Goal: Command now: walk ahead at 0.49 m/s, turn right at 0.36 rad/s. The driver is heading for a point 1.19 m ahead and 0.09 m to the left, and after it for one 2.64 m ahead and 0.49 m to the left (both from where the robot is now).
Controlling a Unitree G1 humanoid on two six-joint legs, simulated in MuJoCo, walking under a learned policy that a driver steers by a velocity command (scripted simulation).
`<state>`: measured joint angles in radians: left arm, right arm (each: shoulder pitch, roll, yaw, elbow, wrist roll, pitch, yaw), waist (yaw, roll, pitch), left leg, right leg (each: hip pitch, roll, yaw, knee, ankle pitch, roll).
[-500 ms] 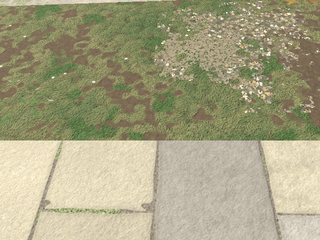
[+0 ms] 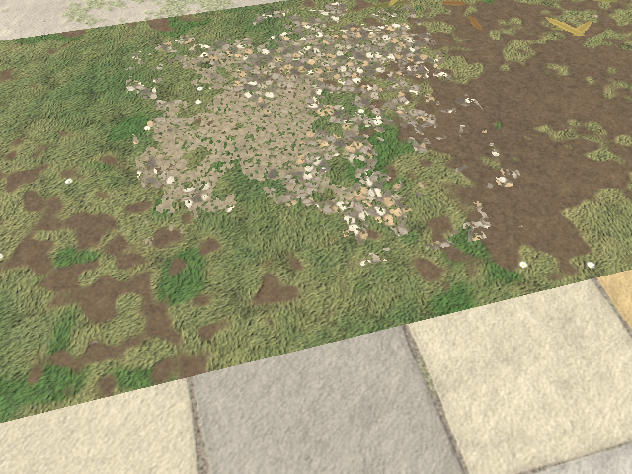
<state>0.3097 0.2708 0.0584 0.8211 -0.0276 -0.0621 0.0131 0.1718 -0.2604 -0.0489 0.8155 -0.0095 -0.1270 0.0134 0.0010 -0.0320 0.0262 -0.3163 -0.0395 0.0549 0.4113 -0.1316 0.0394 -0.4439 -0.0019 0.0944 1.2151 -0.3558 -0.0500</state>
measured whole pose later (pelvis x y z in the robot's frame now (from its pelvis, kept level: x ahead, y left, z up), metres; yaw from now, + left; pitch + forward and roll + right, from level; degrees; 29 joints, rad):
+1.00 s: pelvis +0.55 -0.03 -0.02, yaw +6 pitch +2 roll +0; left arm 0.32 0.26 0.04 0.86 -0.01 -0.10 0.00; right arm 0.11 -0.28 -0.06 0.75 0.02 -0.07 0.05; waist 0.02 0.00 0.04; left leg -0.48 -0.06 0.03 0.59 -0.16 0.09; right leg -0.24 -0.01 0.00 1.11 -0.45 0.00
